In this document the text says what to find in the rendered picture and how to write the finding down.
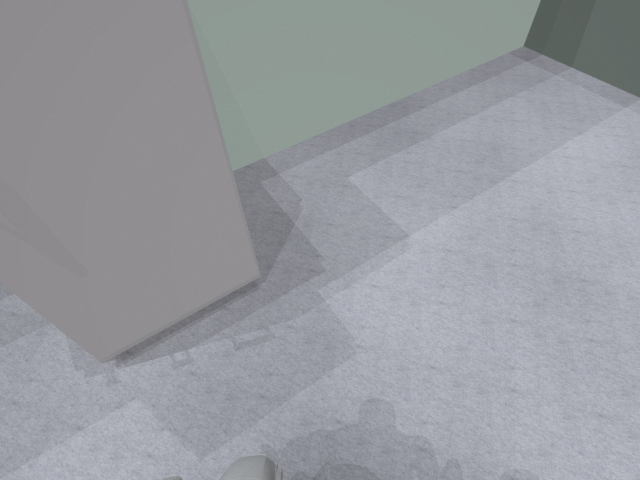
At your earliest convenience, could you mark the fridge door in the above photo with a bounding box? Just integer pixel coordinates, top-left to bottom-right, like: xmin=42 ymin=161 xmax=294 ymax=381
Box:
xmin=0 ymin=0 xmax=258 ymax=360

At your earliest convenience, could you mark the left robot thigh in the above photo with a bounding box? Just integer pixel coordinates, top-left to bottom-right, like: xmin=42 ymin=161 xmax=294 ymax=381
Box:
xmin=220 ymin=456 xmax=283 ymax=480

